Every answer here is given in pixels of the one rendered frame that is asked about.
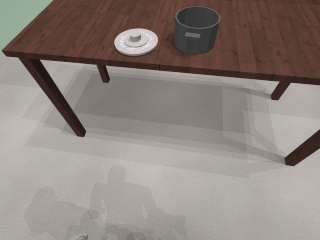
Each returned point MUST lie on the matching pot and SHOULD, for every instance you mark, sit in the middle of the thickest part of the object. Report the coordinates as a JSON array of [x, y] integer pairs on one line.
[[195, 29]]

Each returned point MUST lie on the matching lid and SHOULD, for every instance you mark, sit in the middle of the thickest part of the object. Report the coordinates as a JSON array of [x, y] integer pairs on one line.
[[146, 44]]

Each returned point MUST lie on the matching table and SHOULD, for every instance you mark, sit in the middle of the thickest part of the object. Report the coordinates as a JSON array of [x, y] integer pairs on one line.
[[270, 40]]

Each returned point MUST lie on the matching knob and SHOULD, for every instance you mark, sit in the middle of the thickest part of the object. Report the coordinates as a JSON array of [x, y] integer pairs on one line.
[[135, 35]]

